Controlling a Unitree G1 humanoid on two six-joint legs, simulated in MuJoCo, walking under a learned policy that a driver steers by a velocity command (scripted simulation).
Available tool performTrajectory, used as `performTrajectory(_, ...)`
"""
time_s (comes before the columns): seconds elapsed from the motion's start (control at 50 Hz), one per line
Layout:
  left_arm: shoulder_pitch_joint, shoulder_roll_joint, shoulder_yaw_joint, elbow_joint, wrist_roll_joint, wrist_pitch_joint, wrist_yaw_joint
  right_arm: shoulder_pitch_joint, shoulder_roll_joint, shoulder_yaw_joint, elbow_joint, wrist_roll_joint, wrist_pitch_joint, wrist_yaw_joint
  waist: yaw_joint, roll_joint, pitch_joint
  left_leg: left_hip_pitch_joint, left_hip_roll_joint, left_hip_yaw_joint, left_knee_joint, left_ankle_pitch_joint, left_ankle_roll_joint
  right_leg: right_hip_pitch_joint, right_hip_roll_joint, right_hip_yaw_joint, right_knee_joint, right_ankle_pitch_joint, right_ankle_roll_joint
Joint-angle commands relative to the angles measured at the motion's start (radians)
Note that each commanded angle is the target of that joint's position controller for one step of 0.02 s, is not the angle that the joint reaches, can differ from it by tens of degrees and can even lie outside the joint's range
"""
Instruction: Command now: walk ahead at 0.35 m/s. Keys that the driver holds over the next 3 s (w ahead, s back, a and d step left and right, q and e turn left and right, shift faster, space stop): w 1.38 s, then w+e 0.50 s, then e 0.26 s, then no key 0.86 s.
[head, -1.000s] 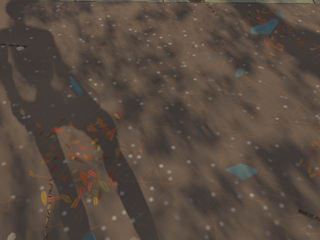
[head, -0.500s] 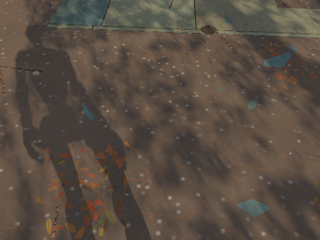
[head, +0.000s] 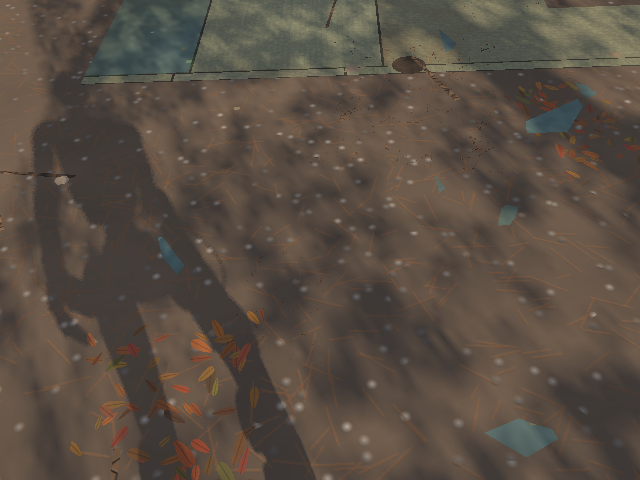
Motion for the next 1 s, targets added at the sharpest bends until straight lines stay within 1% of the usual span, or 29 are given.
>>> performTrajectory(0.02, 0.233, 0.070, 0.034, 0.033, -0.006, -0.030, 0.007, -0.078, -0.091, -0.014, -0.059, 0.001, -0.030, 0.006, 0.143, -0.041, 0.109, -0.388, 0.127, -0.092, 0.058, 0.028, 0.123, 0.366, -0.002, 0.053, -0.179, 0.027, -0.014)
performTrajectory(0.04, 0.369, 0.179, 0.061, 0.051, 0.004, -0.034, 0.020, -0.103, -0.007, 0.010, -0.106, 0.008, -0.041, 0.020, 0.184, -0.310, 0.046, -0.571, -0.013, 0.066, 0.413, -0.045, 0.062, 0.509, -0.261, 0.468, -0.381, -0.247, -0.088)
performTrajectory(0.06, 0.424, 0.199, 0.065, 0.080, -0.003, -0.019, 0.019, -0.131, -0.066, -0.007, -0.135, -0.016, -0.042, 0.027, 0.170, -0.322, 0.056, -0.685, -0.046, 0.050, 0.635, -0.189, 0.065, 0.475, -0.385, 0.732, -0.473, -0.325, -0.162)
performTrajectory(0.08, 0.297, 0.153, 0.050, 0.043, 0.002, -0.014, 0.020, -0.166, -0.080, -0.013, -0.143, -0.029, -0.039, 0.035, 0.101, -0.157, 0.133, -0.716, 0.033, -0.007, 0.739, -0.110, 0.081, 0.377, -0.371, 0.655, -0.455, -0.339, -0.160)
performTrajectory(0.1, 0.203, 0.129, 0.043, 0.007, 0.001, -0.020, 0.016, -0.177, -0.055, -0.007, -0.141, -0.023, -0.044, 0.045, 0.069, -0.082, 0.159, -0.699, 0.065, -0.022, 0.743, -0.004, 0.084, 0.299, -0.331, 0.558, -0.460, -0.254, -0.143)
performTrajectory(0.12, 0.151, 0.117, 0.037, -0.012, -0.001, -0.028, 0.016, -0.168, -0.039, -0.006, -0.135, -0.015, -0.048, 0.052, 0.039, -0.061, 0.154, -0.659, 0.088, -0.023, 0.712, 0.070, 0.076, 0.260, -0.288, 0.463, -0.476, -0.138, -0.121)
performTrajectory(0.16, 0.152, 0.076, 0.021, -0.007, -0.005, -0.045, 0.021, -0.151, -0.043, -0.010, -0.126, -0.022, -0.037, 0.059, 0.016, -0.074, 0.125, -0.617, 0.094, 0.005, 0.673, 0.136, 0.051, 0.261, -0.228, 0.325, -0.478, 0.096, -0.097)
performTrajectory(0.22, 0.237, 0.074, 0.011, 0.030, -0.008, -0.056, 0.026, -0.215, -0.045, -0.014, -0.153, -0.017, -0.017, 0.060, 0.018, -0.095, 0.113, -0.668, 0.082, 0.050, 0.630, 0.180, 0.027, 0.315, -0.202, 0.217, -0.449, 0.406, -0.098)
performTrajectory(0.32, 0.267, 0.071, -0.001, 0.038, -0.005, -0.059, 0.028, -0.452, -0.020, 0.005, -0.248, -0.004, -0.013, 0.062, 0.052, -0.116, 0.156, -0.626, 0.046, 0.116, 0.346, 0.291, 0.012, 0.273, -0.163, 0.125, -0.459, 0.583, -0.098)
performTrajectory(0.38, 0.284, 0.089, 0.001, 0.051, -0.005, -0.062, 0.034, -0.511, -0.028, 0.008, -0.279, 0.001, -0.014, 0.059, 0.059, -0.127, 0.162, -0.542, 0.021, 0.142, 0.217, 0.318, 0.043, 0.301, -0.184, 0.110, -0.454, 0.679, -0.098)
performTrajectory(0.42, 0.260, 0.103, 0.005, 0.052, -0.002, -0.065, 0.036, -0.477, -0.051, -0.001, -0.281, 0.002, -0.019, 0.051, 0.026, -0.124, 0.137, -0.465, -0.003, 0.143, 0.177, 0.293, 0.083, 0.350, -0.203, 0.093, -0.387, 0.871, -0.092)
performTrajectory(0.44, 0.243, 0.115, 0.009, 0.051, -0.001, -0.065, 0.038, -0.418, -0.067, -0.009, -0.267, 0.001, -0.024, 0.044, -0.003, -0.128, 0.102, -0.398, -0.027, 0.147, 0.172, 0.258, 0.103, 0.378, -0.207, 0.082, -0.310, 1.009, -0.084)
performTrajectory(0.46, 0.230, 0.127, 0.013, 0.050, 0.002, -0.062, 0.039, -0.308, -0.089, -0.022, -0.233, 0.002, -0.030, 0.037, -0.049, -0.128, 0.043, -0.296, -0.052, 0.145, 0.159, 0.225, 0.123, 0.398, -0.204, 0.071, -0.179, 1.105, -0.075)
performTrajectory(0.48, 0.211, 0.135, 0.017, 0.046, 0.000, -0.056, 0.038, -0.147, -0.108, -0.036, -0.180, -0.001, -0.039, 0.029, -0.116, -0.109, -0.036, -0.118, -0.063, 0.144, 0.091, 0.253, 0.143, 0.359, -0.182, 0.051, 0.012, 1.071, -0.061)
performTrajectory(0.5, 0.214, 0.117, 0.011, 0.030, -0.007, -0.054, 0.033, 0.006, -0.165, -0.057, -0.143, -0.024, -0.045, 0.019, -0.167, -0.060, -0.126, 0.116, 0.075, -0.005, 0.069, 0.143, 0.182, 0.182, -0.145, 0.033, 0.271, 0.799, -0.052)
performTrajectory(0.52, 0.331, -0.005, -0.008, 0.009, -0.038, -0.050, 0.017, 0.079, -0.263, -0.081, -0.143, -0.046, -0.045, 0.019, -0.104, 0.153, -0.260, 0.391, 0.399, -0.523, 0.000, 0.009, 0.330, -0.169, 0.032, -0.001, 0.700, 0.047, -0.013)
performTrajectory(0.54, 0.273, 0.086, 0.018, 0.008, -0.022, -0.047, 0.013, 0.000, -0.229, -0.077, -0.147, -0.005, -0.029, 0.031, -0.098, 0.074, -0.252, 0.332, 0.407, -0.733, -0.163, -0.123, 0.355, -0.298, 0.066, 0.123, 0.829, -0.127, -0.026)
performTrajectory(0.56, 0.157, 0.106, 0.026, -0.036, -0.013, -0.047, 0.013, -0.132, -0.179, -0.061, -0.170, 0.009, -0.031, 0.033, -0.050, 0.036, -0.071, 0.175, 0.375, -0.555, -0.190, -0.176, 0.312, -0.367, -0.009, 0.132, 0.808, -0.031, -0.037)
performTrajectory(0.58, 0.095, 0.102, 0.026, -0.052, -0.007, -0.052, 0.009, -0.192, -0.112, -0.043, -0.179, 0.009, -0.041, 0.037, -0.031, -0.026, 0.007, 0.035, 0.336, -0.442, -0.226, -0.071, 0.278, -0.336, -0.044, 0.130, 0.742, 0.041, -0.039)
performTrajectory(0.6, 0.089, 0.081, 0.028, -0.049, 0.000, -0.047, 0.008, -0.203, -0.074, -0.031, -0.170, 0.004, -0.051, 0.035, 0.005, -0.040, 0.047, -0.061, 0.292, -0.345, -0.244, 0.046, 0.243, -0.280, -0.071, 0.131, 0.683, 0.067, -0.035)
performTrajectory(0.62, 0.111, 0.059, 0.025, -0.046, 0.014, -0.032, 0.004, -0.189, -0.042, -0.019, -0.151, 0.004, -0.059, 0.029, 0.037, -0.030, 0.058, -0.134, 0.253, -0.267, -0.254, 0.135, 0.216, -0.218, -0.087, 0.131, 0.633, 0.073, -0.023)
performTrajectory(0.64, 0.130, 0.034, 0.022, -0.040, 0.019, -0.019, -0.001, -0.166, -0.037, -0.014, -0.138, 0.002, -0.068, 0.026, 0.052, -0.022, 0.055, -0.160, 0.235, -0.218, -0.258, 0.198, 0.206, -0.186, -0.092, 0.126, 0.600, 0.074, -0.013)
performTrajectory(0.68, 0.100, 0.028, 0.023, -0.056, 0.021, -0.001, -0.007, -0.113, -0.066, -0.016, -0.119, 0.002, -0.081, 0.023, 0.062, -0.010, 0.067, -0.172, 0.215, -0.157, -0.270, 0.292, 0.207, -0.208, -0.099, 0.102, 0.546, 0.093, 0.005)
performTrajectory(0.72, 0.005, 0.044, 0.024, -0.095, 0.021, 0.010, -0.012, -0.078, -0.093, -0.018, -0.114, 0.003, -0.083, 0.023, 0.053, -0.003, 0.094, -0.160, 0.203, -0.122, -0.300, 0.298, 0.206, -0.284, -0.117, 0.080, 0.469, 0.161, 0.025)
performTrajectory(0.76, -0.098, 0.056, 0.024, -0.133, 0.015, 0.012, -0.015, -0.040, -0.092, -0.013, -0.111, 0.005, -0.081, 0.025, 0.029, 0.000, 0.116, -0.125, 0.188, -0.094, -0.315, 0.340, 0.196, -0.344, -0.125, 0.060, 0.362, 0.237, 0.042)
performTrajectory(0.82, -0.219, 0.044, 0.015, -0.174, 0.004, 0.008, -0.019, 0.015, -0.088, -0.008, -0.104, 0.007, -0.080, 0.026, -0.005, 0.010, 0.121, -0.074, 0.165, -0.047, -0.305, 0.453, 0.170, -0.336, -0.103, 0.024, 0.183, 0.329, 0.052)
performTrajectory(0.9, -0.329, 0.046, 0.009, -0.211, -0.002, 0.002, -0.018, 0.096, -0.091, -0.005, -0.080, 0.002, -0.078, 0.018, -0.045, 0.026, 0.120, 0.065, 0.186, -0.029, -0.268, 0.567, 0.166, -0.341, -0.069, -0.006, 0.050, 0.353, 0.035)
performTrajectory(0.96, -0.363, 0.061, 0.014, -0.236, -0.001, -0.008, -0.017, 0.107, -0.104, -0.009, -0.068, -0.009, -0.073, 0.009, -0.040, 0.033, 0.126, 0.166, 0.224, -0.028, -0.208, 0.692, 0.173, -0.335, -0.048, -0.010, -0.011, 0.275, 0.001)
performTrajectory(1.0, -0.286, 0.078, 0.024, -0.220, 0.000, -0.018, -0.009, 0.073, -0.121, -0.014, -0.071, -0.011, -0.072, 0.004, 0.009, 0.047, 0.088, 0.177, 0.228, -0.004, -0.098, 0.938, 0.152, -0.198, 0.000, -0.029, -0.055, 0.193, -0.035)
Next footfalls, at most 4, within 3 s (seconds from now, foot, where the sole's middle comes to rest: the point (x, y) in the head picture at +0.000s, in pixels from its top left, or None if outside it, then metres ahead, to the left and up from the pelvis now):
0.50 left None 0.42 0.06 -0.77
1.04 right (396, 397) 0.73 -0.12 -0.77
1.60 left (315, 294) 1.04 0.06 -0.77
2.10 right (397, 237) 1.23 -0.17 -0.77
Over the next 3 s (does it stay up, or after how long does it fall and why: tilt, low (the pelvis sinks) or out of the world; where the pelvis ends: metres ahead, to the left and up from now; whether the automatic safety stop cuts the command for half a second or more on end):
stays up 1.20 -0.06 0.01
